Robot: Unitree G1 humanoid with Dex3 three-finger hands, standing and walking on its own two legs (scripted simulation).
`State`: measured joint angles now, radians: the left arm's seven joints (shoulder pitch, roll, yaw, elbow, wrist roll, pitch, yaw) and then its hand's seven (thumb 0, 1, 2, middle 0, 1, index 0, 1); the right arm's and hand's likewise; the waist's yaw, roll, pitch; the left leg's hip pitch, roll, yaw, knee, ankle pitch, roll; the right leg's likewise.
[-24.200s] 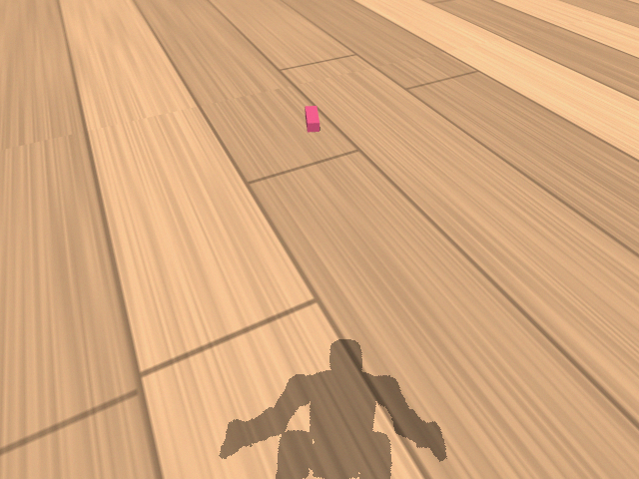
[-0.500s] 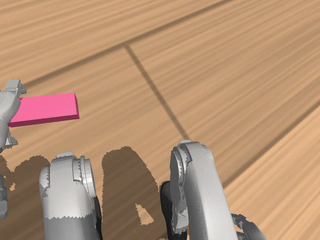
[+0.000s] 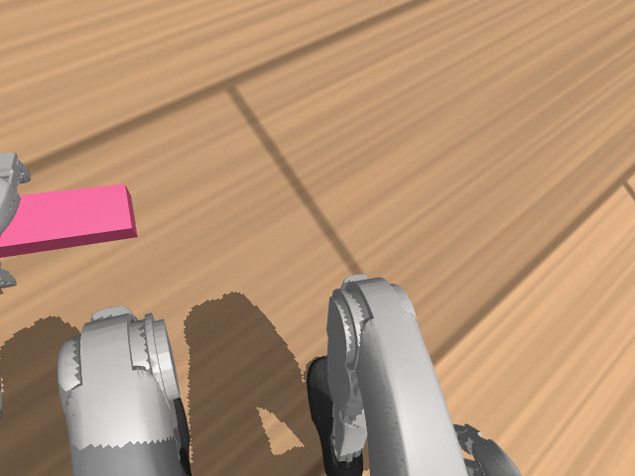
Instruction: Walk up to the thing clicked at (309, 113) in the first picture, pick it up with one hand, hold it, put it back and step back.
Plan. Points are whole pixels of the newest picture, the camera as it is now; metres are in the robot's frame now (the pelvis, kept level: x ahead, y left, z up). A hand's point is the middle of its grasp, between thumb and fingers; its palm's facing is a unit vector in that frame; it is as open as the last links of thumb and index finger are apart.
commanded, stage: rise first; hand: left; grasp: from above
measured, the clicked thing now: (60, 220) +0.47 +0.31 -0.28
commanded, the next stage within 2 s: approach in 1.10 s
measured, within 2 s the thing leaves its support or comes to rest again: neither
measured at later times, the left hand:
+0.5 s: hand out of the picture +0.43 +0.35 -0.18, palm faces -0.45 -0.09 -0.89, open 14.2 cm
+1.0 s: hand out of the picture +0.43 +0.35 -0.17, palm faces -0.45 -0.09 -0.89, open 14.2 cm
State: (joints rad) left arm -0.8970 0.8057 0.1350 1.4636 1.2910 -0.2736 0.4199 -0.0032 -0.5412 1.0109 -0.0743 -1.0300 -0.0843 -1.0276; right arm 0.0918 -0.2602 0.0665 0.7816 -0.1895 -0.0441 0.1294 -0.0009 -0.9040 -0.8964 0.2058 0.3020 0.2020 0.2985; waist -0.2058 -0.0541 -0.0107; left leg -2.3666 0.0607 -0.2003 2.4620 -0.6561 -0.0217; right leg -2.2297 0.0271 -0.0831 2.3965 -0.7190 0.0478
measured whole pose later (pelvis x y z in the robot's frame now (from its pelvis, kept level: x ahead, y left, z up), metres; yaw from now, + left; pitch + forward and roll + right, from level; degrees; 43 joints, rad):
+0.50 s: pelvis +0.00 +0.00 +0.00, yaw +0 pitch +31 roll -9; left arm -0.91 0.84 0.15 1.45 1.29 -0.27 0.40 0.00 -0.55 1.02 -0.07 -1.03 -0.08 -1.03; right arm 0.10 -0.26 0.09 0.76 -0.19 -0.05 0.14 0.00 -0.90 -0.90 0.21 0.30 0.20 0.30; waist -0.22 -0.05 0.01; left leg -2.37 0.06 -0.21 2.47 -0.66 -0.02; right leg -2.23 0.03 -0.09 2.40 -0.72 0.05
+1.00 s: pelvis +0.00 +0.00 +0.00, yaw +0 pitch +31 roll -10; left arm -0.92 0.84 0.13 1.46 1.29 -0.27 0.39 0.00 -0.55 1.02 -0.07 -1.04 -0.08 -1.04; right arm 0.10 -0.26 0.10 0.75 -0.18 -0.04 0.13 0.00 -0.90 -0.90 0.21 0.30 0.20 0.30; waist -0.22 -0.05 -0.01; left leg -2.36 0.05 -0.21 2.46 -0.65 -0.02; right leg -2.22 0.03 -0.09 2.38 -0.71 0.05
